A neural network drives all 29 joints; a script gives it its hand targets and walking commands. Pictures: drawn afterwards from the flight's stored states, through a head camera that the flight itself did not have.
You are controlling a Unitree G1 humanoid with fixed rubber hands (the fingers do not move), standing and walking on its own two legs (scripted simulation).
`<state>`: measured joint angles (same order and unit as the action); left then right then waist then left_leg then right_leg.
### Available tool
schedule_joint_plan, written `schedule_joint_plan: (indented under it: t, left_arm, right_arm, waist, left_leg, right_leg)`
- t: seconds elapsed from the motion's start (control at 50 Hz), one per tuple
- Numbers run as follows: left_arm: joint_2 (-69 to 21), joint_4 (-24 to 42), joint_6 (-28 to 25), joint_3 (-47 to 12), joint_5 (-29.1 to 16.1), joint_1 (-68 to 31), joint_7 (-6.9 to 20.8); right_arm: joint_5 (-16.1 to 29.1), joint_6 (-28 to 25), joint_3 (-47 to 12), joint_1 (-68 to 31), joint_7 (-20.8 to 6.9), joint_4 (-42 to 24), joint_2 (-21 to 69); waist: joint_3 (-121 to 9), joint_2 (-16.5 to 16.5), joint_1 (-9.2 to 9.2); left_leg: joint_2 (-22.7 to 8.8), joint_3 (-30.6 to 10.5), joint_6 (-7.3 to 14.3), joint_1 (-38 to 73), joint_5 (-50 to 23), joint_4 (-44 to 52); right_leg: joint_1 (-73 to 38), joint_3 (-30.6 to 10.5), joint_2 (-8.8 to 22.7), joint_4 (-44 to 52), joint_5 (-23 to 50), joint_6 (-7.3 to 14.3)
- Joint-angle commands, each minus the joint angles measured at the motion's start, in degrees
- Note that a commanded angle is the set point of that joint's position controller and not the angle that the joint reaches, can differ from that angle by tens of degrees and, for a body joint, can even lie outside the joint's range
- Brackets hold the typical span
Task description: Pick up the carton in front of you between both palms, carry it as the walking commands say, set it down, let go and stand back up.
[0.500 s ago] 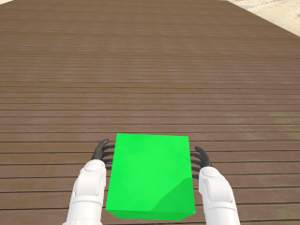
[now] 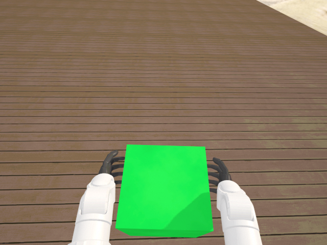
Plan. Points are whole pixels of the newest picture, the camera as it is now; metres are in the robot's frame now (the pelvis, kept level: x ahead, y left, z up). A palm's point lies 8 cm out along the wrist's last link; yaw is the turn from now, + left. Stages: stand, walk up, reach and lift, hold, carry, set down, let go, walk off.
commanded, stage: carry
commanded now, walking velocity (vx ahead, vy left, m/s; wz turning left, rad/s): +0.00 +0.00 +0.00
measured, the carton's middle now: (164, 195) +0.31 +0.00 -0.06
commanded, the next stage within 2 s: hold in 0.06 s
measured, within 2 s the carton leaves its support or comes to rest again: neither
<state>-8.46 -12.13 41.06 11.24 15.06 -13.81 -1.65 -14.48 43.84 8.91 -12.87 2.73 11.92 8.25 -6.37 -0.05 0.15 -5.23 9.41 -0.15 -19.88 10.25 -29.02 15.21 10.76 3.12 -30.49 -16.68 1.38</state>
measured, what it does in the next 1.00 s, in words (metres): stands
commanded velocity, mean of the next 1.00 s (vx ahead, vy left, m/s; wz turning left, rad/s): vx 0.00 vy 0.00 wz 0.00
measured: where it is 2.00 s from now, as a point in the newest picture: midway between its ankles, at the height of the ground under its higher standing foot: outside the picture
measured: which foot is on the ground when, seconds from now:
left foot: down 0.00-1.00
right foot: down 0.00-1.00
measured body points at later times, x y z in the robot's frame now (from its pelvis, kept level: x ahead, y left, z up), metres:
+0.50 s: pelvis -0.01 +0.02 +0.01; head -0.06 +0.03 +0.45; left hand +0.31 +0.13 +0.05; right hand +0.26 -0.17 +0.04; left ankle +0.05 +0.14 -0.73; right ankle +0.00 -0.10 -0.73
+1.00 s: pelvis -0.03 +0.03 -0.04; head +0.14 +0.00 +0.37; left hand +0.35 +0.13 -0.11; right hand +0.33 -0.17 -0.13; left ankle +0.05 +0.13 -0.73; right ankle +0.00 -0.10 -0.73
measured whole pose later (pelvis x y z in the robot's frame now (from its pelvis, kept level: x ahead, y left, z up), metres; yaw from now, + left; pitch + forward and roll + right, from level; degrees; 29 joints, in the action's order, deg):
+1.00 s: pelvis -0.03 +0.03 -0.04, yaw -8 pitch +18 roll +0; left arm -14.6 -28.6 12.5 28.7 20.9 -32.0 -5.6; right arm -21.2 13.2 23.2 -34.0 -0.2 36.3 6.1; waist 4.0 0.0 -2.0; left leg 2.8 -3.2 -0.6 -50.1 14.5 -46.4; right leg 49.2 -4.3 -2.9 -48.7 -17.7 -0.1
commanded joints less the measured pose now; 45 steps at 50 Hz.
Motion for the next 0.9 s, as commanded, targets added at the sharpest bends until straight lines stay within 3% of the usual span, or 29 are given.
schedule_joint_plan:
  t: [0.0, 0.04, 0.06, 0.08, 0.12, 0.16, 0.24, 0.44, 0.52, 0.62, 0.68, 0.76, 0.82, 0.88]
  left_arm:
    - [-54.55, 0.7, -0.9, -31.44, -14.93, -22.82, 14.86]
    - [-54.52, 0.79, -0.9, -31.49, -14.96, -22.81, 14.85]
    - [-55.51, 1.99, -0.63, -30.14, -14.14, -17.65, 15.57]
    - [-53.91, 4.32, -1.44, -30.64, -14.06, -20.55, 15.8]
    - [-55.01, 4.12, -1.65, -31.78, -14.01, -21.09, 15.43]
    - [-54.46, 4.56, -1.72, -31.82, -14.48, -21.7, 15.68]
    - [-53.98, 1.62, -1.7, -29.26, -12.49, -21.43, 15.39]
    - [-56.49, -4.83, -1.66, -26.61, -11.62, -27.68, 17.25]
    - [-58.07, -10.79, -2.48, -22.2, -10.08, -34.52, 17.3]
    - [-56.88, -21.54, -5.86, -11.27, -4.55, -42.46, 15.52]
    - [-52.84, -25.24, -8.4, -3.05, 0.26, -42.98, 13.15]
    - [-46.38, -26.68, -13.87, 3.74, 4.83, -39.09, 10.45]
    - [-45.42, -25.26, -20.01, 2.58, 4.84, -38.55, 9.39]
    - [-48.12, -23.93, -26.25, -3.39, 2.4, -40.59, 9.0]
  right_arm:
    - [16.41, -4.47, -31.4, -30.5, -14.92, -7.09, 53.28]
    - [16.41, -4.46, -31.45, -30.42, -14.91, -7.12, 53.28]
    - [15.85, -4.58, -29.94, -25.53, -15.73, -5.84, 55.07]
    - [14.32, -5.5, -28.91, -25.4, -15.4, -6.12, 53.39]
    - [14.32, -6.09, -28.91, -26.76, -15.14, -6.8, 53.17]
    - [13.55, -6.2, -28.19, -26.64, -14.77, -6.5, 52.38]
    - [14.54, -5.94, -28.8, -29.78, -15.58, -5.57, 52.65]
    - [14.12, -5.82, -26.17, -36.33, -17.86, -0.07, 54.14]
    - [11.26, -7.39, -21.29, -42.87, -19.37, 7.21, 52.8]
    - [3.91, -12.07, -9.3, -50.02, -19.93, 20.17, 48.97]
    - [-1.43, -14.7, -1.8, -50.78, -18.75, 24.67, 44.42]
    - [-5.64, -19.61, 3.24, -47.54, -17.17, 27.12, 37.23]
    - [-5.54, -25.28, 2.26, -45.6, -16.44, 27.53, 35.8]
    - [-3.3, -31.22, -2.82, -46.59, -16.07, 26.66, 37.53]
  waist:
    - [-13.43, 0.2, -0.03]
    - [-13.46, 0.19, -0.03]
    - [-7.05, -4.41, -0.88]
    - [-9.3, -3.53, 0.09]
    - [-10.38, -0.9, 0.27]
    - [-8.97, -1.15, 0.48]
    - [-5.66, -1.26, -1.26]
    - [-2.78, 0.1, -1.09]
    - [-0.65, 1.32, -0.82]
    - [1.81, 2.5, -0.24]
    - [2.32, 1.88, -0.94]
    - [-1.06, 0.35, -2.07]
    - [-7.64, 0.14, -1.83]
    - [-16.92, 0.15, -1.47]
  left_leg:
    - [-4.69, -5.45, 0.14, 7.59, -6.72, 3.03]
    - [-4.69, -5.43, 0.12, 7.6, -6.81, 2.97]
    - [11.6, -12.13, 1.65, 21.81, -15.24, 3.9]
    - [10.25, -13.42, 1.66, 21.68, -17.03, 4.61]
    - [10.45, -13.82, 1.53, 22.33, -18.57, 5.66]
    - [10.61, -13.83, 0.84, 18.72, -13.98, 6.58]
    - [10.74, -13.51, 1.24, 18.15, -7.89, 7.57]
    - [9.94, -13.4, 1.09, 18.84, 1.3, 8.88]
    - [9.06, -13.86, 0.95, 17.12, 8.4, 8.75]
    - [8.21, -15.93, 0.37, 14.13, 14.35, 6.56]
    - [8.37, -16.03, 0.2, 10.65, 12.07, 3.57]
    - [9.52, -14.37, -0.06, 4.41, 1.21, -1.84]
    - [10.54, -13.98, -0.83, 1.46, -6.02, -6.41]
    - [11.29, -13.58, -1.61, -1.21, -11.57, -11.5]
  right_leg:
    - [-1.71, -6.64, 6.67, 6.21, 7.83, -0.13]
    - [-1.71, -6.65, 6.67, 6.16, 8.0, -0.11]
    - [-3.67, -16.57, -5.84, 11.56, 18.28, 0.98]
    - [-7.25, -16.79, -5.91, 10.81, 19.6, 1.03]
    - [-10.56, -16.93, -6.3, 10.07, 23.97, -0.02]
    - [-14.85, -16.46, -6.62, 10.95, 19.99, 0.35]
    - [-12.76, -16.36, -6.36, 11.99, 12.9, -0.08]
    - [-8.07, -15.6, -6.58, 12.61, 1.74, 0.27]
    - [-5.15, -14.83, -7.12, 10.84, -4.34, 1.18]
    - [0.93, -14.54, -7.57, 5.72, -6.27, 1.88]
    - [5.89, -14.39, -7.76, 2.74, -5.47, 1.85]
    - [13.42, -14.31, -8.28, -1.32, -0.28, 1.35]
    - [18.9, -14.22, -9.21, -5.27, 4.61, 0.77]
    - [22.49, -14.06, -10.07, -9.97, 9.38, 0.43]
